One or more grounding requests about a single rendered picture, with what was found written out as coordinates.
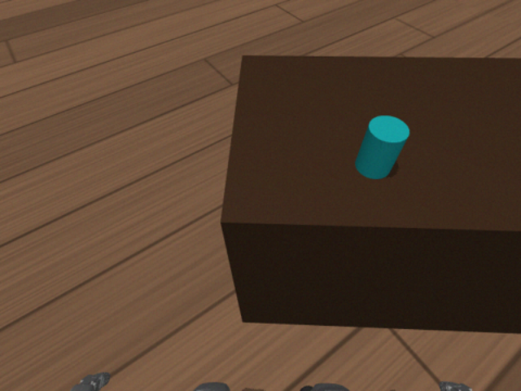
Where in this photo can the left robot hand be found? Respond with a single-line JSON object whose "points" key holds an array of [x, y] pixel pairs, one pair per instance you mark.
{"points": [[92, 382]]}

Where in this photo can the can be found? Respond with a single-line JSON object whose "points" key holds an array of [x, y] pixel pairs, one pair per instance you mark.
{"points": [[382, 144]]}

